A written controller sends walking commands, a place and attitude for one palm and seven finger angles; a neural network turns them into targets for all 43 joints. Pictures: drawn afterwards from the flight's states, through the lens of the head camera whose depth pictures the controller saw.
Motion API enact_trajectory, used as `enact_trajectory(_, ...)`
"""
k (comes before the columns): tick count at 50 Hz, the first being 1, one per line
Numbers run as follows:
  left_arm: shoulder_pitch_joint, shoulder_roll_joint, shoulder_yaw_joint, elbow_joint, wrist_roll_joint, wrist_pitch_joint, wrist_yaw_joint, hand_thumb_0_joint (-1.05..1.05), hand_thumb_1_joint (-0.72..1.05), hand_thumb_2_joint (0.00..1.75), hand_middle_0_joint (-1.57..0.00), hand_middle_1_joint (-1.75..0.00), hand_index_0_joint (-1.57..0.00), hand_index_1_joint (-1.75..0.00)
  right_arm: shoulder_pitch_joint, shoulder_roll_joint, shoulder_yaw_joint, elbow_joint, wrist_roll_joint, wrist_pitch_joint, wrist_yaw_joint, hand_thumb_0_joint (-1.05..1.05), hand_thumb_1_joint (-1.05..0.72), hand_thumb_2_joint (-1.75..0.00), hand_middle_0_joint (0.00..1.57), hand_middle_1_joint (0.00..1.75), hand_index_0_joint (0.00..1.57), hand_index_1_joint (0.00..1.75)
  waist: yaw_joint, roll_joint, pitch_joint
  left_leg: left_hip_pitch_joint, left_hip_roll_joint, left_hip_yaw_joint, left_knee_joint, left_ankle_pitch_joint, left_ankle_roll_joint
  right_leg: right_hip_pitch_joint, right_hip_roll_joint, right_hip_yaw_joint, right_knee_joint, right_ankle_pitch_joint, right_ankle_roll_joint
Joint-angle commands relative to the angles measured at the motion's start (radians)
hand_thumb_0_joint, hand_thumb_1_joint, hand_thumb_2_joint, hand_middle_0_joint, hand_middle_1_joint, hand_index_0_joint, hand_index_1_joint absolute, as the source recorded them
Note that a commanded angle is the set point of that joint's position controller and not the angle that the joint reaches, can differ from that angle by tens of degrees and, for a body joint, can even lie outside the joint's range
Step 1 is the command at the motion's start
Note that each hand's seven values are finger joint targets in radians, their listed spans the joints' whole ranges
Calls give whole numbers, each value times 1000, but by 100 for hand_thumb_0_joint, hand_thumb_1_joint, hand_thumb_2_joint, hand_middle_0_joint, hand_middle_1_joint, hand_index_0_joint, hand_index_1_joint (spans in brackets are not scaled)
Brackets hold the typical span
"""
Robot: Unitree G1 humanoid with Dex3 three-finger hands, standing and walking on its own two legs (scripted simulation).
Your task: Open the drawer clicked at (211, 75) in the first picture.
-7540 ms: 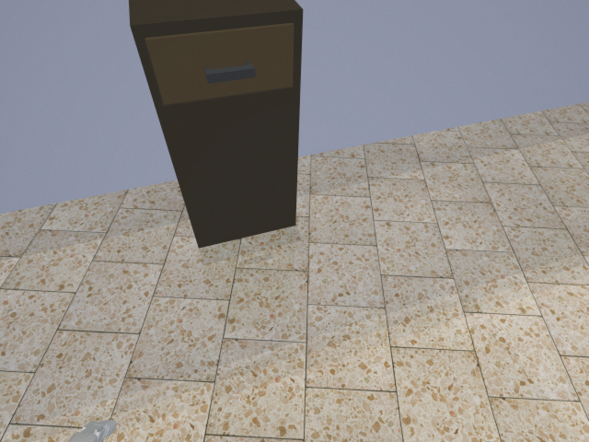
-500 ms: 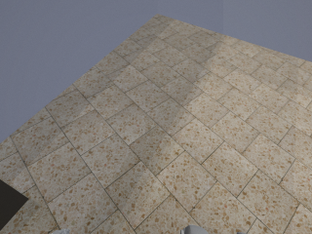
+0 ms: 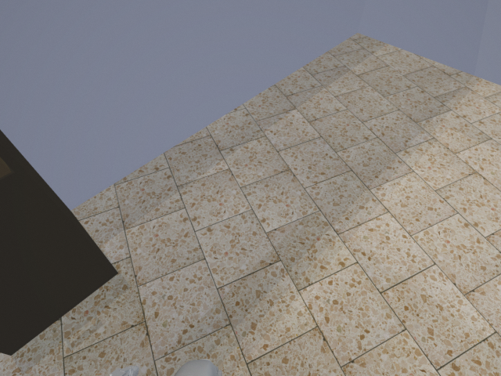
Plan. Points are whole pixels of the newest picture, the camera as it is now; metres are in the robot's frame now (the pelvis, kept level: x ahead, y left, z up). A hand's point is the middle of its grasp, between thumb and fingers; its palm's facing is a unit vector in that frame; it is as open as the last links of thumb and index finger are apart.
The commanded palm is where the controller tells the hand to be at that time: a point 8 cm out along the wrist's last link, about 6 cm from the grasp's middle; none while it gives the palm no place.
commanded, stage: turn to face it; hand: left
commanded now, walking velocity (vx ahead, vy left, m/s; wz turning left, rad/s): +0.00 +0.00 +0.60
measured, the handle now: out of the picture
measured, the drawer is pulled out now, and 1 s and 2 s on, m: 0.00 0.00 0.00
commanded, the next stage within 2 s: take the last steps up to it in 1.22 s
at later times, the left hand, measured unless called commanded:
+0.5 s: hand out of the picture +0.07 +0.26 -0.15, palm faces +0.29 -0.92 -0.27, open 7.4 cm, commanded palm none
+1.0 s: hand out of the picture -0.11 +0.21 -0.18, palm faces +0.60 -0.76 -0.25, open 7.4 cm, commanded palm none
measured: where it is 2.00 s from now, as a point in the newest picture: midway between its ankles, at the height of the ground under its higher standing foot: outside the picture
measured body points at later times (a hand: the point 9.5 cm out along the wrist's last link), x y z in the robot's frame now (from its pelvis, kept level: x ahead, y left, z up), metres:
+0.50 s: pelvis +0.00 +0.02 +0.00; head +0.04 +0.03 +0.45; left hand +0.05 +0.31 -0.13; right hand +0.15 -0.20 -0.14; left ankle +0.00 +0.14 -0.74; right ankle +0.05 -0.11 -0.70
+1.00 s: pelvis -0.02 +0.02 -0.01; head +0.01 +0.05 +0.43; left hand -0.14 +0.25 -0.16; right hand +0.23 -0.14 -0.14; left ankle -0.09 +0.11 -0.74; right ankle +0.06 -0.10 -0.74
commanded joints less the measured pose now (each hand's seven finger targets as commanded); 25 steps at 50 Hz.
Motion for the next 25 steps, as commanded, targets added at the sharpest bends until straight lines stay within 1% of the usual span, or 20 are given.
enact_trajectory(1,57,256,76,-44,2,-17,14,0,90,90,-20,-30,-20,-30,-108,-41,8,-123,7,-44,3,0,-90,-90,20,30,20,30,69,-235,-90,30,-19,75,-220,-25,5,111,-223,97,-85,496,-132)
enact_trajectory(2,58,259,77,-39,1,-15,12,0,90,90,-20,-30,-20,-30,-90,-45,9,-121,7,-49,1,0,-90,-90,20,30,20,30,60,-233,-110,60,-27,89,-292,5,11,133,-218,77,-46,536,-116)
enact_trajectory(3,57,256,78,-33,-2,-12,10,0,90,90,-20,-30,-20,-30,-69,-57,8,-118,7,-52,-1,0,-90,-90,20,30,20,30,48,-224,-120,115,-30,94,-382,63,17,122,-214,52,1,529,-90)
enact_trajectory(4,54,253,80,-36,-10,-8,8,0,90,90,-20,-30,-20,-30,-28,-79,2,-110,3,-57,-2,0,-90,-90,20,30,20,30,22,-184,-142,213,-28,88,-500,176,27,77,-197,17,79,492,-51)
enact_trajectory(5,56,227,78,-51,-19,-4,4,0,90,90,-20,-30,-20,-30,38,-149,-16,-97,-1,-69,-3,0,-90,-90,20,30,20,30,-18,-26,-203,411,61,-26,-577,388,68,-77,-159,-15,254,354,2)
enact_trajectory(6,31,151,60,-99,-24,-3,-6,0,90,90,-20,-30,-20,-30,113,-268,-46,-93,-5,-77,-10,0,-90,-90,20,30,20,30,-60,307,-226,571,346,-406,-581,833,216,-388,-13,-29,485,-273,84)
enact_trajectory(7,-43,155,50,-121,-13,6,4,0,90,90,-20,-30,-20,-30,179,-289,-49,-56,3,-72,-18,0,-90,-90,20,30,20,30,-90,260,-244,525,401,-423,-580,857,295,-408,1,91,607,-392,70)
enact_trajectory(8,-77,144,52,-118,-18,9,11,0,90,90,-20,-30,-20,-30,161,-268,-45,-57,1,-75,-32,0,-90,-90,20,30,20,30,-83,265,-235,502,371,-416,-573,809,300,-440,-4,141,658,-343,66)
enact_trajectory(9,-104,150,56,-107,-21,3,7,0,90,90,-20,-30,-20,-30,111,-232,-34,-70,-4,-75,-41,0,-90,-90,20,30,20,30,-76,233,-170,425,321,-382,-583,745,285,-441,-4,160,675,-276,67)
enact_trajectory(10,-95,151,59,-90,-20,2,1,0,90,90,-20,-30,-20,-30,48,-194,-20,-86,-7,-77,-44,0,-90,-90,20,30,20,30,-42,189,-124,365,263,-325,-593,725,254,-414,-1,168,668,-202,68)
enact_trajectory(11,-57,150,59,-72,-18,2,-3,0,90,90,-20,-30,-20,-30,1,-178,-10,-98,-6,-80,-44,0,-90,-90,20,30,20,30,-12,181,-120,355,228,-276,-593,728,232,-390,6,161,649,-158,71)
enact_trajectory(13,-24,152,58,-57,-19,5,-6,0,90,90,-20,-30,-20,-30,-23,-174,-7,-110,-4,-81,-43,0,-90,-90,20,30,20,30,2,159,-136,346,203,-247,-601,699,226,-346,20,157,587,-128,75)
enact_trajectory(14,-37,149,57,-59,-19,8,-6,0,90,90,-20,-30,-20,-30,-13,-171,-8,-109,-5,-81,-42,0,-90,-90,20,30,20,30,-7,134,-131,337,199,-264,-611,678,230,-330,30,156,561,-124,76)
enact_trajectory(16,-44,145,55,-67,-20,9,-3,0,90,90,-20,-30,-20,-30,-7,-179,-11,-104,-5,-77,-40,0,-90,-90,20,30,20,30,-8,133,-129,342,200,-294,-622,630,238,-329,42,160,517,-116,79)
enact_trajectory(18,-70,146,56,-78,-19,8,-2,0,90,90,-20,-30,-20,-30,4,-180,-14,-103,-6,-73,-38,0,-90,-90,20,30,20,30,-18,136,-115,326,194,-333,-630,575,242,-317,54,166,470,-124,75)
enact_trajectory(19,-74,142,55,-86,-20,8,0,0,90,90,-20,-30,-20,-30,0,-183,-17,-106,-8,-71,-37,0,-90,-90,20,30,20,30,-15,133,-115,319,196,-352,-630,554,247,-307,59,168,445,-127,75)
enact_trajectory(21,-81,136,53,-98,-22,6,2,0,90,90,-20,-30,-20,-30,-5,-183,-21,-109,-9,-66,-35,0,-90,-90,20,30,20,30,-15,158,-112,289,182,-380,-623,531,245,-266,76,169,379,-128,69)
enact_trajectory(22,-70,132,52,-99,-23,4,3,0,90,90,-20,-30,-20,-30,-15,-182,-23,-111,-10,-64,-35,0,-90,-90,20,30,20,30,-8,155,-119,273,176,-394,-612,536,243,-232,87,166,328,-128,65)
enact_trajectory(24,-52,129,51,-100,-26,-3,5,0,90,90,-20,-30,-20,-30,-21,-182,-27,-117,-12,-61,-34,0,-90,-90,20,30,20,30,-3,158,-129,247,159,-419,-584,581,237,-156,113,155,223,-123,57)
enact_trajectory(25,-23,131,51,-98,-28,-7,7,0,90,90,-20,-30,-20,-30,-30,-180,-29,-119,-10,-60,-34,0,-90,-90,20,30,20,30,12,167,-140,227,147,-426,-559,595,227,-102,124,152,145,-81,53)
